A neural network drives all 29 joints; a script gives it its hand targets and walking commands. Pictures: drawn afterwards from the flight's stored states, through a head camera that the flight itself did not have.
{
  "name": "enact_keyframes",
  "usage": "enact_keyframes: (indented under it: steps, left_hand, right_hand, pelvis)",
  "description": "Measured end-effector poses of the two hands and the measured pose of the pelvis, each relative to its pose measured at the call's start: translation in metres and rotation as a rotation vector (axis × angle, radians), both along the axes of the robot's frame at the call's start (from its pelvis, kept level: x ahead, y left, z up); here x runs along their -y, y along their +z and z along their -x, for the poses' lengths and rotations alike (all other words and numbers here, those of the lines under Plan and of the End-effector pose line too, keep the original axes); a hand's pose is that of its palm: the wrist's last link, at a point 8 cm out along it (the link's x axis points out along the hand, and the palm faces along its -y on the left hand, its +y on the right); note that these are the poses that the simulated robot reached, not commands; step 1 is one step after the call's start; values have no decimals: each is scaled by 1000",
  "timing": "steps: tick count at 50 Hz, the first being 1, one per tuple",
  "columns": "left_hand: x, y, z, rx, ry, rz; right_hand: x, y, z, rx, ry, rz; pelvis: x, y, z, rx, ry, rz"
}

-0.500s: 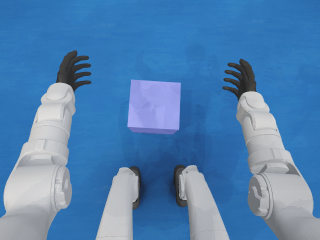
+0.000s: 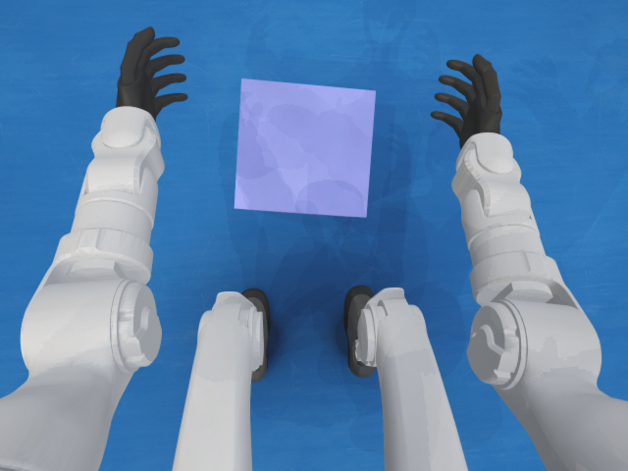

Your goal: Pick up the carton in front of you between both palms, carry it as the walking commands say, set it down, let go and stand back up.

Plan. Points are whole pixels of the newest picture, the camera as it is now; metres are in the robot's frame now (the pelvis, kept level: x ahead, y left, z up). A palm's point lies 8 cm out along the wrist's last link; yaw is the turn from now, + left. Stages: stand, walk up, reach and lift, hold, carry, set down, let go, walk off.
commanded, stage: reach and lift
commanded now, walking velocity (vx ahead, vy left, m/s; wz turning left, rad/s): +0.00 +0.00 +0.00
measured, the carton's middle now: (302, 160) +0.48 +0.01 -0.44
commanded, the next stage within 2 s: none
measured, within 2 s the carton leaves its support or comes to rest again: leaves its support in 1.40 s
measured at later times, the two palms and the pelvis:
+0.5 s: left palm (193, 146) +0.49 +0.19 -0.35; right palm (415, 160) +0.47 -0.18 -0.34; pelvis -0.05 -0.01 -0.17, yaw -1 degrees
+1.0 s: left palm (203, 144) +0.49 +0.18 -0.36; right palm (404, 158) +0.47 -0.16 -0.36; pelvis -0.05 +0.00 -0.19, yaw -1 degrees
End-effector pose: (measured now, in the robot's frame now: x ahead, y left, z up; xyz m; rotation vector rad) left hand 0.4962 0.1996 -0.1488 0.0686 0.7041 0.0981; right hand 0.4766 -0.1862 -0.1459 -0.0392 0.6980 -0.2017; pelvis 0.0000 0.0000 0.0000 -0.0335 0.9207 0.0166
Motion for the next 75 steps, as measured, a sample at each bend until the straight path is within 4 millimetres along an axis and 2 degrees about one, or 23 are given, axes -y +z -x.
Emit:
enact_keyframes:
  steps: [7, 14, 22, 27, 30, 35, 48, 51, 56, 61, 68, 72, 75]
  left_hand:
    - [-2, -80, 10, 17, 5, -10]
    - [-1, -126, 8, 24, 13, -10]
    - [7, -176, 7, -27, 14, 1]
    - [9, -211, 8, -43, 12, 1]
    - [9, -227, 6, -33, 11, -1]
    - [10, -235, 2, -9, -3, 2]
    - [17, -214, 3, -21, -25, 12]
    - [24, -214, 3, -22, -37, 17]
    - [40, -216, 2, -15, -45, 29]
    - [41, -215, 0, -25, -38, 13]
    - [43, -213, -4, -48, -53, 19]
    - [43, -210, 0, -33, -41, 17]
    - [42, -195, 5, -8, -27, 30]
  right_hand:
    - [4, -80, 9, 7, 7, 2]
    - [1, -129, 9, 12, 4, -10]
    - [-6, -178, 6, -37, 9, -19]
    - [-8, -212, 6, -60, 14, -16]
    - [-5, -225, 1, -59, 14, -3]
    - [-5, -227, -6, -37, 13, 1]
    - [-20, -214, 2, -48, 20, -21]
    - [-24, -213, 1, -44, 31, -25]
    - [-42, -214, -4, -38, 46, -40]
    - [-43, -214, -5, -38, 11, -36]
    - [-42, -211, -10, -55, 25, -39]
    - [-44, -201, -14, -40, 20, -37]
    - [-45, -183, -13, -14, 15, -45]
  pelvis:
    - [3, -67, 14, 18, -5, -1]
    - [5, -121, 36, 109, -8, -3]
    - [6, -161, 51, 197, -12, 0]
    - [5, -179, 54, 235, -13, 1]
    - [5, -188, 53, 252, -16, 0]
    - [4, -196, 49, 274, -22, 2]
    - [2, -188, 46, 242, -18, 8]
    - [2, -186, 48, 242, -17, 7]
    - [3, -185, 50, 250, -19, 6]
    - [3, -186, 52, 260, -18, 7]
    - [3, -197, 52, 272, -19, 5]
    - [3, -201, 51, 274, -18, -2]
    - [5, -199, 49, 270, -9, -5]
